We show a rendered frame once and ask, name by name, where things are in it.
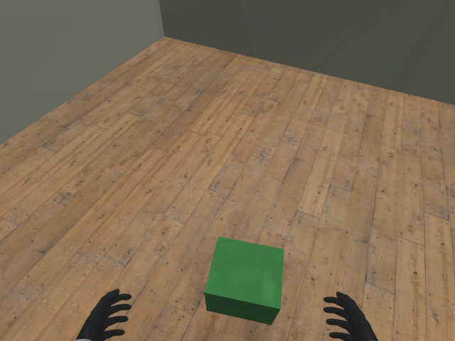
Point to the carton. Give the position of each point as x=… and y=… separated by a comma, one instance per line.
x=245, y=280

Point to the left robot hand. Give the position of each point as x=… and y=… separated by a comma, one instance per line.
x=98, y=321

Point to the right robot hand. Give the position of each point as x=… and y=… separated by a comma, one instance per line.
x=356, y=324

